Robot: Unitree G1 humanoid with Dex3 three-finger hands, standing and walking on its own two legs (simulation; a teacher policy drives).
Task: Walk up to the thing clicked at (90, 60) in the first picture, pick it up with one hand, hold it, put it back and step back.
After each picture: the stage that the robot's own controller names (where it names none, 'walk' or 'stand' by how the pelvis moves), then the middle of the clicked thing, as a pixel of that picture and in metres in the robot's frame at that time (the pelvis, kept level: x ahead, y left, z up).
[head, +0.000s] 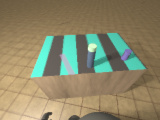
stand; (91, 56) +0.58 +0.04 -0.01
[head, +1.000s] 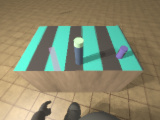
walk; (79, 52) +0.53 +0.14 +0.02
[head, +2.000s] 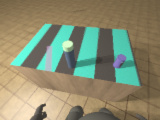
stand; (70, 56) +0.48 +0.21 +0.02
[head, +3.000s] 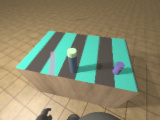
stand; (72, 61) +0.48 +0.19 -0.01
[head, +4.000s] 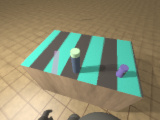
stand; (75, 62) +0.48 +0.17 -0.01
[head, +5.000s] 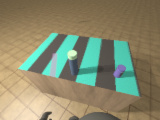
stand; (73, 64) +0.47 +0.19 -0.02
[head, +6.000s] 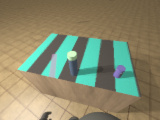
stand; (73, 64) +0.46 +0.19 -0.02
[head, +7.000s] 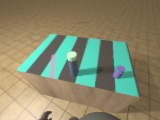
rise first; (73, 65) +0.46 +0.19 -0.02
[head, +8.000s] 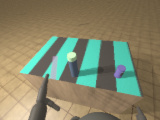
rise first; (73, 65) +0.45 +0.21 -0.01
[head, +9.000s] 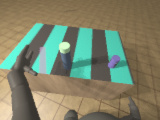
go down; (66, 57) +0.48 +0.19 +0.02
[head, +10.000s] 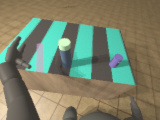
go down; (65, 55) +0.47 +0.19 +0.04
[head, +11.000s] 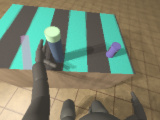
close in; (56, 48) +0.47 +0.21 +0.08
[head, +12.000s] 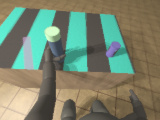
close; (56, 47) +0.48 +0.20 +0.09
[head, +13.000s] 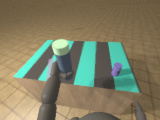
lift; (64, 63) +0.30 +0.17 +0.22
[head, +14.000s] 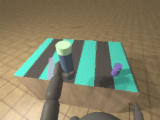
hold; (67, 63) +0.33 +0.17 +0.19
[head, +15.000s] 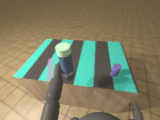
hold; (66, 64) +0.33 +0.17 +0.17
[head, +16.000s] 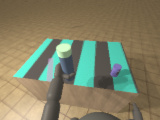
hold; (67, 65) +0.33 +0.17 +0.17
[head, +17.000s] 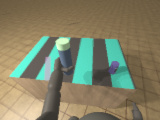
crouch; (66, 58) +0.38 +0.18 +0.16
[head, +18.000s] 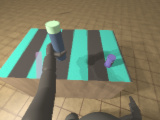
lower; (57, 43) +0.48 +0.21 +0.17
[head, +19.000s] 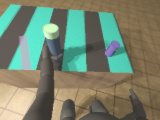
lower; (54, 46) +0.49 +0.21 +0.09
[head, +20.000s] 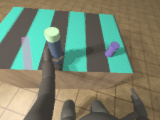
lower; (56, 49) +0.47 +0.20 +0.08
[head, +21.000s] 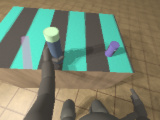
lower; (55, 48) +0.47 +0.20 +0.08
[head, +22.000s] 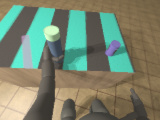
lower; (55, 47) +0.48 +0.20 +0.09
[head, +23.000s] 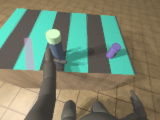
open; (57, 50) +0.47 +0.20 +0.08
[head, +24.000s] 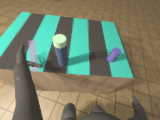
sink last; (61, 53) +0.46 +0.19 +0.06
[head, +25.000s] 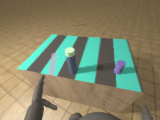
sink last; (71, 62) +0.47 +0.21 +0.04
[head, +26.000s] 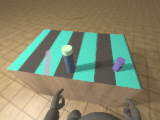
stand; (69, 60) +0.45 +0.21 +0.05
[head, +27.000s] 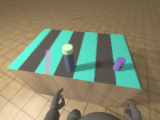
stand; (69, 60) +0.45 +0.21 +0.05
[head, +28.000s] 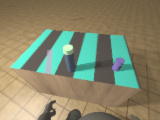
stand; (69, 60) +0.46 +0.21 +0.04
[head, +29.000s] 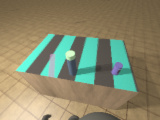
stand; (71, 64) +0.46 +0.20 -0.01
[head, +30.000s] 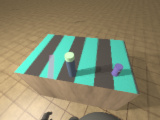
stand; (71, 65) +0.45 +0.20 -0.02
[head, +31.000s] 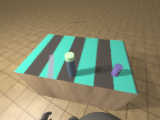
stand; (71, 65) +0.45 +0.20 -0.02
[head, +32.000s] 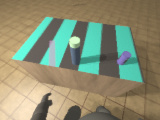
walk; (75, 52) +0.50 +0.15 +0.02
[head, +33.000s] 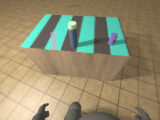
walk; (73, 35) +0.71 +0.24 +0.02
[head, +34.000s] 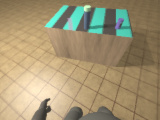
stand; (87, 18) +1.07 +0.16 +0.02
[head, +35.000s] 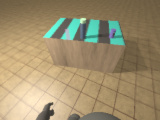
stand; (83, 29) +1.05 +0.18 +0.00
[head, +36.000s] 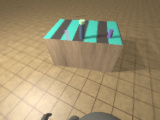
stand; (82, 30) +1.08 +0.19 -0.02
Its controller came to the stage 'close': yes
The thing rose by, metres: 0.20
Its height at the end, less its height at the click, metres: +0.00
